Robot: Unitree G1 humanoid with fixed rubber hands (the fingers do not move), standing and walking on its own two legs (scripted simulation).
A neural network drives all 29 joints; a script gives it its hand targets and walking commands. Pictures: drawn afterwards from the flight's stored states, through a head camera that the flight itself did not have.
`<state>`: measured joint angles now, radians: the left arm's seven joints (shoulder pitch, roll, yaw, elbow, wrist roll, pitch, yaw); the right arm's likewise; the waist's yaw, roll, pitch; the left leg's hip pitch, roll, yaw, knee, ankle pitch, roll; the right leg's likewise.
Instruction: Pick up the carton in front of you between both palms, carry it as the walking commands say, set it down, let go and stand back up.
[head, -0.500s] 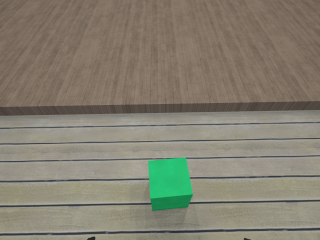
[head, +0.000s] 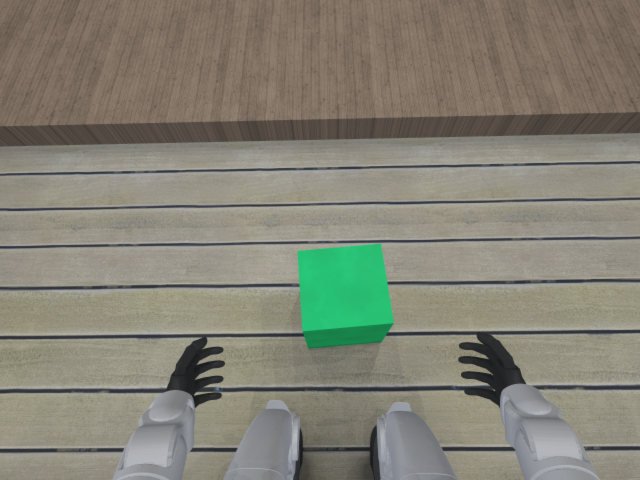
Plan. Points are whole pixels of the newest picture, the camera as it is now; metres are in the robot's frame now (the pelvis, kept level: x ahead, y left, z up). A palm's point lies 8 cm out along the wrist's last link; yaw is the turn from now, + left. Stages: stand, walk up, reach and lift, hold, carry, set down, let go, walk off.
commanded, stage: reach and lift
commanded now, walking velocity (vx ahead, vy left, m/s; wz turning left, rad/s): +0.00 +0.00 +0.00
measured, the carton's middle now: (342, 299) +0.47 -0.01 -0.58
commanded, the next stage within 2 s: none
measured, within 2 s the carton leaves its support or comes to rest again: neither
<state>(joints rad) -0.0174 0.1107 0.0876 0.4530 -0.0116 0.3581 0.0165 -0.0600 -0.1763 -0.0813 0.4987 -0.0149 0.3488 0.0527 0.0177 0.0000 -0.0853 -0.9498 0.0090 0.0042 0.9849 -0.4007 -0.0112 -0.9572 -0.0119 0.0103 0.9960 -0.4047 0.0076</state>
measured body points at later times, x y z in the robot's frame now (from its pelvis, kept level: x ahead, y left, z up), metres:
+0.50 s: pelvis -0.06 -0.01 -0.05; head +0.20 -0.01 +0.32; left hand +0.41 +0.19 -0.14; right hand +0.44 -0.20 -0.14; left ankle +0.03 +0.13 -0.67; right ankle +0.03 -0.12 -0.67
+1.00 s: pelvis -0.03 -0.01 -0.10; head +0.31 -0.01 +0.20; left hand +0.48 +0.19 -0.25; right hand +0.51 -0.20 -0.25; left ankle +0.03 +0.13 -0.67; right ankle +0.03 -0.13 -0.67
